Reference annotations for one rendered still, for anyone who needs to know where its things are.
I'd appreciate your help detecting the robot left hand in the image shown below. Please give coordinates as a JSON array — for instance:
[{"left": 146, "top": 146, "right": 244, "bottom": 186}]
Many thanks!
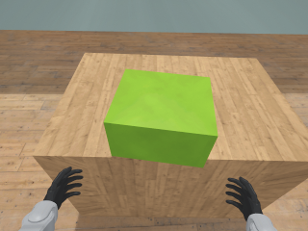
[{"left": 43, "top": 167, "right": 84, "bottom": 210}]

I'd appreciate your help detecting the carton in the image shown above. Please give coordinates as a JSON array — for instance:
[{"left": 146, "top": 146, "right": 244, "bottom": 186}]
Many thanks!
[{"left": 103, "top": 68, "right": 218, "bottom": 168}]

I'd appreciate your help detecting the robot right hand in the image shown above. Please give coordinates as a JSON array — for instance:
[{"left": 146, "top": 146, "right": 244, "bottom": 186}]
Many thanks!
[{"left": 225, "top": 176, "right": 263, "bottom": 221}]

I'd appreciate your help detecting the left robot forearm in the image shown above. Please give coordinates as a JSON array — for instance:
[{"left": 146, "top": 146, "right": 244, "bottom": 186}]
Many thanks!
[{"left": 18, "top": 200, "right": 58, "bottom": 231}]

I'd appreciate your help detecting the right robot forearm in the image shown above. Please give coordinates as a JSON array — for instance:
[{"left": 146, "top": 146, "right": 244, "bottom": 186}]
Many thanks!
[{"left": 245, "top": 213, "right": 277, "bottom": 231}]

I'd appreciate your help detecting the pedestal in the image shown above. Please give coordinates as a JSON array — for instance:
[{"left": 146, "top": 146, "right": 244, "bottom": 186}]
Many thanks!
[{"left": 32, "top": 52, "right": 308, "bottom": 218}]

